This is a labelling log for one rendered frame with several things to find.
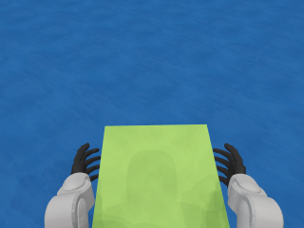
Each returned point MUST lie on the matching carton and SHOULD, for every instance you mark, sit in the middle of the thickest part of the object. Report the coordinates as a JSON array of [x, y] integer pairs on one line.
[[158, 176]]

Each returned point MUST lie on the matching left robot hand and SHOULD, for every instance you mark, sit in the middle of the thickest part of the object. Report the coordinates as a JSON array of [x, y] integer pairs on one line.
[[80, 163]]

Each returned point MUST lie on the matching robot right forearm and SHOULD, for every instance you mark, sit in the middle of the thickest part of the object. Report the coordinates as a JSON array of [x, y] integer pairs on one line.
[[254, 209]]

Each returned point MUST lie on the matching robot left forearm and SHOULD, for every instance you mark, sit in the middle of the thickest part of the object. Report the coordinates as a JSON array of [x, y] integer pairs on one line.
[[69, 209]]

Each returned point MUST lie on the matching right robot hand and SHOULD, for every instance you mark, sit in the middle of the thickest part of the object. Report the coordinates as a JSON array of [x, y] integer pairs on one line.
[[234, 163]]

